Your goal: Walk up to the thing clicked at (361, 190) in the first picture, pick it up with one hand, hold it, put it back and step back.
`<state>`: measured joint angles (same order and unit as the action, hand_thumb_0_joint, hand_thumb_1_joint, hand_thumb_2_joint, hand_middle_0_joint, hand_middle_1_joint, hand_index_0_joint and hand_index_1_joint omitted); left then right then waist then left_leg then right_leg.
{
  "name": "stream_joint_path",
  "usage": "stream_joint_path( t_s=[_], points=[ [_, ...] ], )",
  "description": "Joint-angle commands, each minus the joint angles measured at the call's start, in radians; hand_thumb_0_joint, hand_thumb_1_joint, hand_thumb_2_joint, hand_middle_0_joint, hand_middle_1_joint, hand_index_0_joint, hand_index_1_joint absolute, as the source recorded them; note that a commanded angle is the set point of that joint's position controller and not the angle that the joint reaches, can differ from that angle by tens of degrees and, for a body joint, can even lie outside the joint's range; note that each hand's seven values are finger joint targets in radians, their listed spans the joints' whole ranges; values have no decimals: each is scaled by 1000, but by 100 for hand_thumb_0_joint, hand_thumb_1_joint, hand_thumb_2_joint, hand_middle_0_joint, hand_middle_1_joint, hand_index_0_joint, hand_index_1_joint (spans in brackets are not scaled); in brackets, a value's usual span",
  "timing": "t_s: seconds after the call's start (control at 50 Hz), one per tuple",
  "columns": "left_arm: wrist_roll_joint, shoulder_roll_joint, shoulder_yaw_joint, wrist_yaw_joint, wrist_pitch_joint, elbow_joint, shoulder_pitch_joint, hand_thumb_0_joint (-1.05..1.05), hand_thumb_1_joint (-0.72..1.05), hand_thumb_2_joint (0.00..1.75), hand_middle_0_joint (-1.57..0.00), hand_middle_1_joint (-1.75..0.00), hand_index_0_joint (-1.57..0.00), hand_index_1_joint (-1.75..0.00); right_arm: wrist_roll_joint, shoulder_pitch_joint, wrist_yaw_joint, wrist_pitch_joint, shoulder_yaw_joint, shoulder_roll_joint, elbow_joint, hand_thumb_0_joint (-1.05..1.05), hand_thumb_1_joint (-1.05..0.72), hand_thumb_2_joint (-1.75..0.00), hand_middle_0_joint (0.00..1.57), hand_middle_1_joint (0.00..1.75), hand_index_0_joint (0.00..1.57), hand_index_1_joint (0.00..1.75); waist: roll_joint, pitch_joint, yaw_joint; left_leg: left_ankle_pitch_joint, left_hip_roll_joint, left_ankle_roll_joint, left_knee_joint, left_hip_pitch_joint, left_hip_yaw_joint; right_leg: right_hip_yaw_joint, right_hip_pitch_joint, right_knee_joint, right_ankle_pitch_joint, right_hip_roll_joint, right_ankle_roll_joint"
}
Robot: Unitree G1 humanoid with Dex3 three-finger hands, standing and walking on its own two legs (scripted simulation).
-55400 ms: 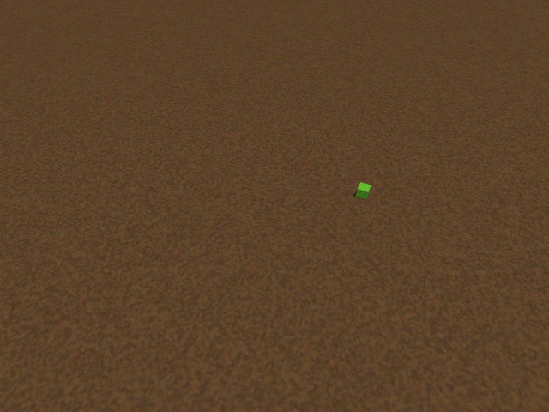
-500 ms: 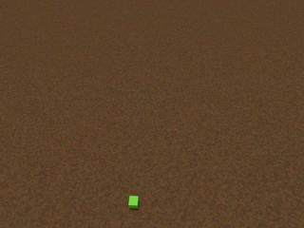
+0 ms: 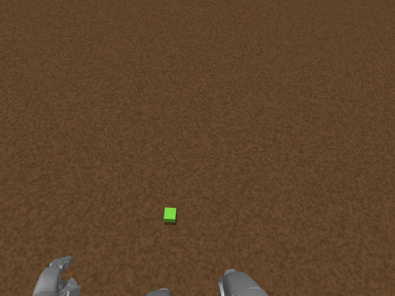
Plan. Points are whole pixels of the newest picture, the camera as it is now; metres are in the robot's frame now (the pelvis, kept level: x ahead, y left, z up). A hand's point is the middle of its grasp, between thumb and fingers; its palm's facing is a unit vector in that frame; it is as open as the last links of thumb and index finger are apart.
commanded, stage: step back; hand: left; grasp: from above
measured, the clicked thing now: (170, 215) +0.50 +0.09 -0.73
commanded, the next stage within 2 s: none
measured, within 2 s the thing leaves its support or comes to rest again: neither
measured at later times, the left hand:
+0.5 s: hand out of the picture +0.00 +0.25 -0.14, palm faces -0.10 -0.91 -0.40, open 7.3 cm
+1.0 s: hand out of the picture -0.12 +0.27 -0.15, palm faces -0.06 -0.93 -0.37, open 7.3 cm
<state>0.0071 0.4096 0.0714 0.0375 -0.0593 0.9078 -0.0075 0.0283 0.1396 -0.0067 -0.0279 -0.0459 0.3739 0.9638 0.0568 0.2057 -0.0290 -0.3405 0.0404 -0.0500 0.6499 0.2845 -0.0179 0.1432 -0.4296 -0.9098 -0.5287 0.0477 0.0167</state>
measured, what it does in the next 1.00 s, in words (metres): walks backwards: right foot, then left foot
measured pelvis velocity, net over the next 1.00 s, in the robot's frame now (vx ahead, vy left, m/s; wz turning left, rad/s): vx -0.25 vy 0.01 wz -0.07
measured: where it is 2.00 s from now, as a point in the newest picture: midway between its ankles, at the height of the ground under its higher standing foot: outside the picture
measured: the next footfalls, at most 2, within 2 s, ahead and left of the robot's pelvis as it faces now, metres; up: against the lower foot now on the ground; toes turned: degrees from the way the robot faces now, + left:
right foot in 0.40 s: -0.08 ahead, -0.12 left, +0.00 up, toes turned -4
left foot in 0.74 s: -0.15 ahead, +0.12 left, +0.00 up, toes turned -4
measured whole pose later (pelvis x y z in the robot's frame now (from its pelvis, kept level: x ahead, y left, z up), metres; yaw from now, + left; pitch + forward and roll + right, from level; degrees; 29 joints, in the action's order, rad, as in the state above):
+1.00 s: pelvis -0.25 +0.01 +0.01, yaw -4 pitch -2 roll -1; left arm 0.01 0.40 0.09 0.02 -0.07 0.80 0.15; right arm 0.03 0.15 0.02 -0.01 -0.03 0.35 0.83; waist 0.04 0.17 0.00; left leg -0.24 -0.03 -0.02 0.60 0.32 -0.01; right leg 0.14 -0.41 -1.14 -0.52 0.09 -0.02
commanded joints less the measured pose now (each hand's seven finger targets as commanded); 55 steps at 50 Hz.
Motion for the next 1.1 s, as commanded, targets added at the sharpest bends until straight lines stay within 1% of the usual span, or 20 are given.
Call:
stream_joint_path(
  t_s=[0.0,0.08,0.14,0.24,0.32,0.36,0.38,0.42,0.44,0.52,0.62,0.68,0.7,0.72,0.74,0.76,0.84,0.96,1.04,1.08],
  points=[
    [-16,159,36,11,6,-54,101,0,90,90,-20,-30,-20,-30,5,-54,42,27,-67,249,-108,0,-90,-90,20,30,20,30,-209,-270,50,746,-246,-72,-192,-237,-211,81,-98,-259,34,49,12],
    [1,158,41,2,17,-80,103,0,90,90,-20,-30,-20,-30,-6,15,52,25,-65,217,-123,0,-90,-90,20,30,20,30,-162,-268,4,782,-279,-155,-157,-325,-213,23,-94,-195,20,32,-38],
    [2,152,45,-4,18,-104,89,0,90,90,-20,-30,-20,-30,-9,62,53,23,-72,232,-127,0,-90,-90,20,30,20,30,-173,-248,-27,776,-274,-125,-161,-336,-209,6,-75,-72,30,25,-37],
    [9,145,52,-12,19,-99,166,0,90,90,-20,-30,-20,-30,-6,12,48,23,-79,255,-165,0,-90,-90,20,30,20,30,-175,-277,-6,535,-340,-192,-196,-255,-261,-40,28,41,29,-20,-18],
    [13,147,62,-28,25,-79,253,0,90,90,-20,-30,-20,-30,-7,-40,38,20,-77,272,-179,0,-90,-90,20,30,20,30,-178,-288,30,354,-324,-155,-209,-118,-237,-93,170,216,94,-45,10],
    [18,139,68,-30,33,-61,304,0,90,90,-20,-30,-20,-30,-13,-61,33,12,-69,258,-176,0,-90,-90,20,30,20,30,-147,-283,56,279,-262,-83,-164,-19,-181,-107,286,413,268,-43,38],
    [28,166,75,-29,38,-67,315,0,90,90,-20,-30,-20,-30,-21,-52,32,12,-61,236,-172,0,-90,-90,20,30,20,30,-81,-280,56,186,-214,-35,-111,47,-147,-5,310,474,272,-106,66],
    [27,297,98,-33,40,-127,203,0,90,90,-20,-30,-20,-30,-30,-86,32,8,-57,195,-175,0,-90,-90,20,30,20,30,228,-164,72,-226,53,58,276,131,-4,379,84,627,336,-417,292],
    [32,274,95,-29,45,-161,157,0,90,90,-20,-30,-20,-30,-24,-66,32,3,-61,208,-165,0,-90,-90,20,30,20,30,169,-120,57,-263,54,64,441,123,-98,390,12,634,389,-443,312],
    [28,199,78,-10,50,-200,54,0,90,90,-20,-30,-20,-30,-35,53,33,13,-47,205,-140,0,-90,-90,20,30,20,30,70,-170,4,-145,75,58,531,131,-116,83,140,507,653,-280,204],
    [35,194,68,-8,36,-204,167,0,90,90,-20,-30,-20,-30,-24,29,37,16,-43,186,-177,0,-90,-90,20,30,20,30,121,-219,75,-200,17,65,198,158,-46,79,369,420,752,-292,205],
    [16,203,64,-15,24,-219,153,0,90,90,-20,-30,-20,-30,-16,112,34,29,-47,169,-147,0,-90,-90,20,30,20,30,107,-278,35,-5,1,49,-133,23,22,39,377,312,748,-252,160],
    [10,204,61,-19,16,-226,138,0,90,90,-20,-30,-20,-30,-11,141,34,34,-55,177,-135,0,-90,-90,20,30,20,30,71,-287,15,153,-14,40,-252,-61,22,20,315,284,686,-237,129],
    [8,171,51,-23,11,-235,153,0,90,90,-20,-30,-20,-30,1,128,35,38,-71,226,-141,0,-90,-90,20,30,20,30,-13,-278,26,236,-115,5,-268,-139,-128,7,172,248,513,-181,75],
    [1,127,41,-24,12,-248,168,0,90,90,-20,-30,-20,-30,13,84,32,39,-92,328,-161,0,-90,-90,20,30,20,30,-238,-264,39,410,-334,-93,-291,-195,-410,-85,-29,74,184,-19,18],
    [9,167,63,-7,13,-247,78,0,90,90,-20,-30,-20,-30,1,64,27,37,-100,389,-176,0,-90,-90,20,30,20,30,-307,-226,-30,498,-456,-234,-322,-12,-518,-29,4,-118,-123,34,-2],
    [-3,163,70,-6,9,-189,174,0,90,90,-20,-30,-20,-30,3,-39,44,41,-63,264,-193,0,-90,-90,20,30,20,30,-177,-199,55,621,-302,-166,-217,-62,-229,60,-64,-383,7,60,6],
    [8,150,68,-17,17,-196,174,0,90,90,-20,-30,-20,-30,1,30,51,34,-74,263,-208,0,-90,-90,20,30,20,30,-208,-237,-2,588,-321,-214,-164,-214,-222,-4,-55,-125,-3,2,-54],
    [9,143,68,-27,30,-155,226,0,90,90,-20,-30,-20,-30,4,11,40,17,-77,287,-220,0,-90,-90,20,30,20,30,-269,-292,5,471,-270,-163,-132,-153,-188,-113,126,229,81,-24,-25],
    [14,136,69,-30,35,-102,333,0,90,90,-20,-30,-20,-30,-10,-28,35,5,-77,294,-228,0,-90,-90,20,30,20,30,-257,-330,60,377,-242,-111,-82,-70,-160,-159,268,471,266,-18,7]
  ],
)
